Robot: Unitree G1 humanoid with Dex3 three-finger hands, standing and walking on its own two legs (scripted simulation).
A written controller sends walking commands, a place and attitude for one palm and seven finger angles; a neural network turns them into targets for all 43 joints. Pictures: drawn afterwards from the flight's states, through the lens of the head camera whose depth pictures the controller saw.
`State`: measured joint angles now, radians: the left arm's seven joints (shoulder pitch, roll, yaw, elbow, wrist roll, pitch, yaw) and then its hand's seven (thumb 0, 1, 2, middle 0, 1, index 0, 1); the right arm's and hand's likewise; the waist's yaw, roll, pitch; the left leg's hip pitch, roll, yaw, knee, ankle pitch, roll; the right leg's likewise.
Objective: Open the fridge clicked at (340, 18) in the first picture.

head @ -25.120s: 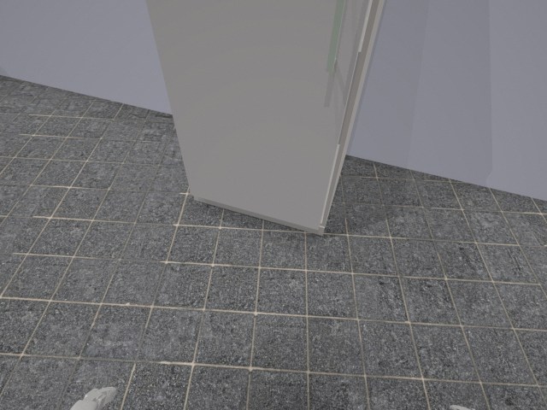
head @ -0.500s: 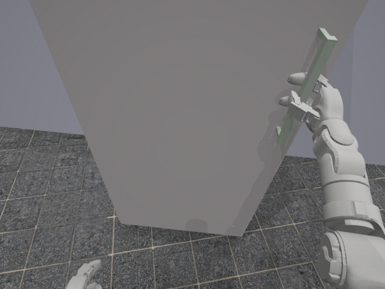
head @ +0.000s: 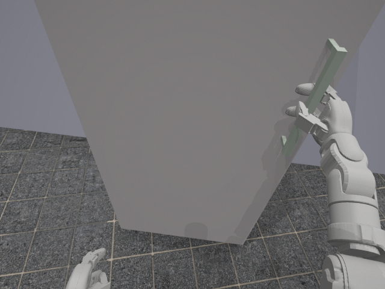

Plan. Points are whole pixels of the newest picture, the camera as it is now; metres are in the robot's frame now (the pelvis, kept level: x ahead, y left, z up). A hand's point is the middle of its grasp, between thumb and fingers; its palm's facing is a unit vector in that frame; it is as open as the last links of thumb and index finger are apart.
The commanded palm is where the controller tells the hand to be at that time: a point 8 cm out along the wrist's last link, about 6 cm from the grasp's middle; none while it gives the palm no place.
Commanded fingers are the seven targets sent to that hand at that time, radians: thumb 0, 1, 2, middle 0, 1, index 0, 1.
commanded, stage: grip the handle and tug to test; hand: right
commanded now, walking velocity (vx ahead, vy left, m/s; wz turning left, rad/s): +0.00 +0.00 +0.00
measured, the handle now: (305, 106) +0.46 -0.20 +0.19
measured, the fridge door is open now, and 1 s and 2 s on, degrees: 0 11 41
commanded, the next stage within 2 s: pull the door a little, standing still in 0.18 s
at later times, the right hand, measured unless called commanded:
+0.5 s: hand (300, 119) +0.40 -0.17 +0.20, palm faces +0.08 +1.00 +0.00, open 5.5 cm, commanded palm +0.35 -0.22 +0.19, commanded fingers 0.00 -0.90 -0.90 0.45 1.40 0.45 1.40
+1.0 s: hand (303, 159) +0.30 -0.15 +0.19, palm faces +0.05 +0.98 -0.20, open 6.2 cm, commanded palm +0.27 -0.21 +0.19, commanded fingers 0.00 -0.90 -0.90 0.45 1.40 0.45 1.40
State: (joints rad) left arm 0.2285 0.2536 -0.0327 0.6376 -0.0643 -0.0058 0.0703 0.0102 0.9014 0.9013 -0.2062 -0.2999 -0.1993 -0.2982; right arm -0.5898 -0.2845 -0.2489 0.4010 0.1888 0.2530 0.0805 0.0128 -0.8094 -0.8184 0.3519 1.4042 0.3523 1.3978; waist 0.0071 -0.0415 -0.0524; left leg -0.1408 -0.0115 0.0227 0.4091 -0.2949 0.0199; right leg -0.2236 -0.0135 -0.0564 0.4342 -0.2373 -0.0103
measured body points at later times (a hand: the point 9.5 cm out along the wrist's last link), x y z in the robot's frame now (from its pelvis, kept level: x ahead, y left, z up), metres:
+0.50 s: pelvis +0.02 +0.00 +0.00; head +0.01 +0.02 +0.45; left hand +0.19 +0.24 -0.09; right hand +0.39 -0.22 +0.20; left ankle -0.05 +0.10 -0.74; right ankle -0.01 -0.11 -0.74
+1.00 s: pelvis +0.05 +0.00 +0.00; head +0.04 +0.02 +0.45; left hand +0.25 +0.22 -0.07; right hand +0.29 -0.21 +0.20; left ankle -0.05 +0.10 -0.73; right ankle -0.01 -0.12 -0.73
